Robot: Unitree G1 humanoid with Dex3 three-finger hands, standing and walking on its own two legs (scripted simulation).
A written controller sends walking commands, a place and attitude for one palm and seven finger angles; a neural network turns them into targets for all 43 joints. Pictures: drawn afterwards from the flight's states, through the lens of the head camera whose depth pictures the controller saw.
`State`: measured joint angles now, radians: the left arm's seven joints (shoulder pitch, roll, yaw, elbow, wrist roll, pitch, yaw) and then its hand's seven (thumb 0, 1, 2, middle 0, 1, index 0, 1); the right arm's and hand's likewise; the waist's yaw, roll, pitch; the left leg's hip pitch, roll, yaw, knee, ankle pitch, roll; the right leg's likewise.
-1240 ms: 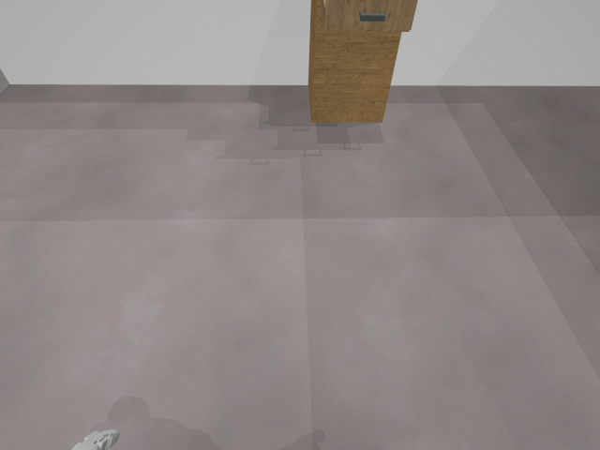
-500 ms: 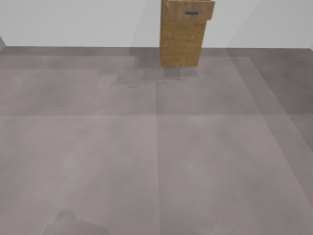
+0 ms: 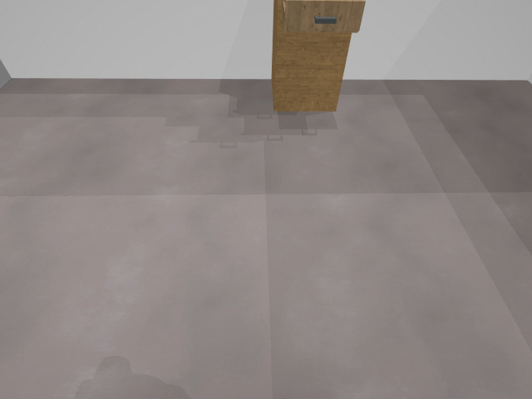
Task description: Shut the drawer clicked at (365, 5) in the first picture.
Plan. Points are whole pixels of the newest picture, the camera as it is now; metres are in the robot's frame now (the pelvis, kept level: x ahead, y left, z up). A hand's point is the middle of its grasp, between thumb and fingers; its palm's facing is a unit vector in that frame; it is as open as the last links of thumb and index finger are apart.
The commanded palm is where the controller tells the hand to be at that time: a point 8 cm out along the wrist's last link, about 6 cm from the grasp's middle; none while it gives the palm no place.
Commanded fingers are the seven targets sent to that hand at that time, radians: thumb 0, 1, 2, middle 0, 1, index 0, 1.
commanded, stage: look at it before walking up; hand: left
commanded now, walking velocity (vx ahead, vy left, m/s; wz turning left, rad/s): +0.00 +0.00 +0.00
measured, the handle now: (324, 18) +1.79 -0.19 -0.10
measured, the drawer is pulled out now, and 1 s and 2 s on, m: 0.21 0.21 0.21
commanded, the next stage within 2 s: walk to a spot facing it in 0.30 s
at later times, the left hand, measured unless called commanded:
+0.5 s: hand out of the picture +0.08 +0.24 -0.16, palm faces -0.02 -0.94 -0.33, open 7.3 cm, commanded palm none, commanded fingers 0.00 0.90 0.90 -0.20 -0.30 -0.20 -0.30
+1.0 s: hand out of the picture +0.08 +0.16 -0.17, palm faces -0.12 -0.98 -0.15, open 7.3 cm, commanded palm none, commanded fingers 0.00 0.90 0.90 -0.20 -0.30 -0.20 -0.30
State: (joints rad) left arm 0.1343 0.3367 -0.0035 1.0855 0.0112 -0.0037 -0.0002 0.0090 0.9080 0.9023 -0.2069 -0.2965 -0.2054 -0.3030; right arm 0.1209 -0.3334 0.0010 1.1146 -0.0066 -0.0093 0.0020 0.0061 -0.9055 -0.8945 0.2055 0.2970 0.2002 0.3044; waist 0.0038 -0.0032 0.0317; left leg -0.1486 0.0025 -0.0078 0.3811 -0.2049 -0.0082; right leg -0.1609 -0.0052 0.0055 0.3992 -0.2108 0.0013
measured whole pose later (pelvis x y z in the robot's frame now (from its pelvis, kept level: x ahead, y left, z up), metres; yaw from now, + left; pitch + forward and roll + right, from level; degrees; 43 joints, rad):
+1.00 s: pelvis +0.14 -0.01 -0.01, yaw -12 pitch +1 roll -1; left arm 0.48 0.13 0.02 1.10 0.03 -0.05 0.01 0.01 0.91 0.90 -0.21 -0.30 -0.21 -0.30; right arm 0.13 -0.18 -0.05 0.98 -0.01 -0.01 0.03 0.01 -0.91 -0.90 0.20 0.30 0.20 0.30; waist 0.04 -0.01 0.05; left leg -0.58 0.09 0.08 0.89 -0.28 -0.04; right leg -0.03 0.04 0.10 0.38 -0.36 -0.02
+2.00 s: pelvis +0.55 -0.09 -0.02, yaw -26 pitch -1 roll -3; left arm 0.34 0.21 0.06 1.10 0.03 -0.05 0.00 -0.01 0.93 0.90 -0.20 -0.30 -0.20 -0.30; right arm 0.22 -0.21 -0.07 1.02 -0.02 -0.04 0.03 0.02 -0.95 -0.90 0.20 0.30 0.20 0.30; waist 0.01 0.00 0.02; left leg -0.42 0.13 0.14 0.62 -0.22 -0.02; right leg -0.06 -0.02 -0.13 0.48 -0.39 0.03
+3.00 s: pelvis +0.95 -0.29 -0.02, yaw -30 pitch -1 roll -2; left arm 0.38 0.17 0.05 1.13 0.02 -0.04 0.00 0.00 0.92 0.90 -0.20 -0.30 -0.20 -0.30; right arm 0.11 -0.18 -0.05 0.97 -0.03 -0.06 0.03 0.00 -0.91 -0.90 0.20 0.30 0.19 0.30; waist 0.04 -0.02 0.04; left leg -0.40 0.10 0.17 0.64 -0.21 0.05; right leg -0.11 -0.06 -0.15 0.68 -0.46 0.01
